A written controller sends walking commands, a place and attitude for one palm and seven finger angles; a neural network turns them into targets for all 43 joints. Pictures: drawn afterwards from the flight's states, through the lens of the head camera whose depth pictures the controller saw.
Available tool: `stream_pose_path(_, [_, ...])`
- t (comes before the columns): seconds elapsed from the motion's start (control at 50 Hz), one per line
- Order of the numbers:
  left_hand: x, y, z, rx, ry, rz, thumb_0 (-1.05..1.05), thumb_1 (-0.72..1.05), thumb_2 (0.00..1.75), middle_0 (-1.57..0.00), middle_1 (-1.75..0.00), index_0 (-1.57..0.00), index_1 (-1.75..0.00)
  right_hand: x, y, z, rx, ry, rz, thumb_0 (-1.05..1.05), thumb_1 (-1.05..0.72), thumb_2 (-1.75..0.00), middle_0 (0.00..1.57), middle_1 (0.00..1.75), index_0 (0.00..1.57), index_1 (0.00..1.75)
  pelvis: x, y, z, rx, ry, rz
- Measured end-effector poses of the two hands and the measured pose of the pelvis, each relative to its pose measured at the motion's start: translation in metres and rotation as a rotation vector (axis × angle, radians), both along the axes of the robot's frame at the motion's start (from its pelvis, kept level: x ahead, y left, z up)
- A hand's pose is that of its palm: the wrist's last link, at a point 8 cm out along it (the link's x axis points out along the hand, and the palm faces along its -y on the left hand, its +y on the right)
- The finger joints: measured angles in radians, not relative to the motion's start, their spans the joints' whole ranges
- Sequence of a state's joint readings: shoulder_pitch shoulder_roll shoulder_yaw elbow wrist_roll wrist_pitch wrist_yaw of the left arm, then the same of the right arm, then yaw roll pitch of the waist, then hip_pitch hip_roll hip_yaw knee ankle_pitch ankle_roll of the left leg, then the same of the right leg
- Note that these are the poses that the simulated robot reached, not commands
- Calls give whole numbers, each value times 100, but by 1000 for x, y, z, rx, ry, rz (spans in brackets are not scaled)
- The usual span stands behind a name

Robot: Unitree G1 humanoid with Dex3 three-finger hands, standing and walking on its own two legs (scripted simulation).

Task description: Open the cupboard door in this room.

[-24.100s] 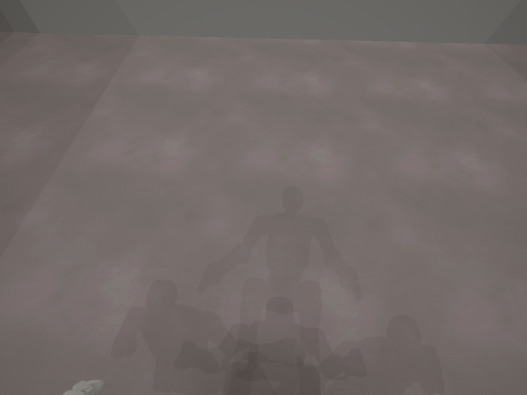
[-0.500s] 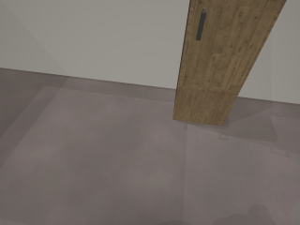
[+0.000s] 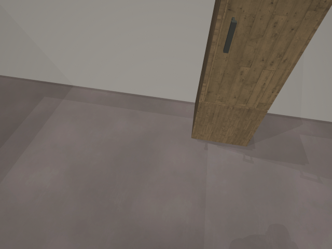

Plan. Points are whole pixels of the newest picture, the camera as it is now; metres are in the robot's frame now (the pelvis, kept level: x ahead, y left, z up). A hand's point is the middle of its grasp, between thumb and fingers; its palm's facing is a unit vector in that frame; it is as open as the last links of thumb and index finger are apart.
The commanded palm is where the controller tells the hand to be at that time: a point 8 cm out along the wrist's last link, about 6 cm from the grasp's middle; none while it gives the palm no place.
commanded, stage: stand and wait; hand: left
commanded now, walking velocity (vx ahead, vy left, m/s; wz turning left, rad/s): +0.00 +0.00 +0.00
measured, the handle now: (229, 35) +0.95 -0.21 +0.07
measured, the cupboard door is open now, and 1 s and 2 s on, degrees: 0 0 0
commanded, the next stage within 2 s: look at it before walking up in 0.14 s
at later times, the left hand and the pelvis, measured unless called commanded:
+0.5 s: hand out of the picture +0.00 +0.15 -0.18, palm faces +0.03 -0.98 -0.18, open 7.3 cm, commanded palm none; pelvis +0.01 -0.01 +0.00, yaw +0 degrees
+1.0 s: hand out of the picture -0.02 +0.14 -0.18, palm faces +0.02 -0.98 -0.18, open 7.3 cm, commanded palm none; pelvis +0.00 -0.02 +0.00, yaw -2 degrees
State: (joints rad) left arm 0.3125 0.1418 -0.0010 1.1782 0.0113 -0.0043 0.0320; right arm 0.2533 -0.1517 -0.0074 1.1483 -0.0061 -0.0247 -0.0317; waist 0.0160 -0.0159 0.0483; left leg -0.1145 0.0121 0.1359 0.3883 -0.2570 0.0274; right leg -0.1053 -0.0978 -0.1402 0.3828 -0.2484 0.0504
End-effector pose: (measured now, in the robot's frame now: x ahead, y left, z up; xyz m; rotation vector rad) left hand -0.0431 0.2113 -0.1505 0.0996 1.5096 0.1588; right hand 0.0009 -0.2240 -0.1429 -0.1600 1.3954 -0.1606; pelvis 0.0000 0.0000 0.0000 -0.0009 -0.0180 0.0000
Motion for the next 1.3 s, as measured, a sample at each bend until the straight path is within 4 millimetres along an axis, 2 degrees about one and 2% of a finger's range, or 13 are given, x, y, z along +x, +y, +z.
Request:
stream_pose_path(0.2, [42,3,1,23,-83,-31,0,91,90,-20,-30,-20,-29,-18,15,-6,50,49,-38,1,-92,-90,20,30,20,30,7,-3,-1,4,-2,-4])
stream_pose_path(0.3, [49,2,2,34,-96,-40,0,92,90,-20,-30,-20,-30,-21,17,-8,64,57,-51,0,-92,-90,20,30,20,30,9,-6,-1,5,-2,-5])
stream_pose_path(0.42, [46,-3,2,31,-91,-34,0,92,90,-20,-30,-20,-30,-21,13,-8,64,59,-53,0,-91,-90,20,30,20,30,10,-10,-1,4,-1,-3])
stream_pose_path(0.74, [18,-26,1,-3,-43,-4,0,91,90,-20,-30,-20,-30,-7,-12,-4,28,30,-25,0,-92,-90,20,30,20,30,7,-21,0,2,-4,7])
stream_pose_path(0.86, [15,-26,2,2,-40,-3,0,91,90,-20,-30,-20,-30,-4,-17,-4,23,21,-18,0,-92,-90,20,30,20,30,5,-23,0,2,-5,7])
stream_pose_path(1.0, [21,-19,0,17,-29,-23,0,91,90,-20,-30,-20,-30,-6,-24,-8,8,15,-53,1,-92,-90,20,30,20,30,-1,-25,-4,-1,1,-35])
stream_pose_path(1.14, [50,-1,-6,48,-58,-99,0,91,90,-20,-30,-20,-30,-12,-35,-15,-14,-32,-129,0,-91,-90,20,30,20,30,-14,-26,-14,8,18,-106])
stream_pose_path(1.22, [80,4,-4,87,-110,-158,0,91,90,-20,-30,-20,-30,-17,-46,-22,-14,-67,-163,0,-91,-90,20,30,20,30,-20,-32,-19,24,18,-154])
stream_pose_path(1.3, [117,-7,7,123,-200,-217,0,91,90,-19,-30,-20,-29,-22,-64,-33,7,-81,-191,0,-91,-90,20,30,20,30,-22,-46,-23,27,15,-194])
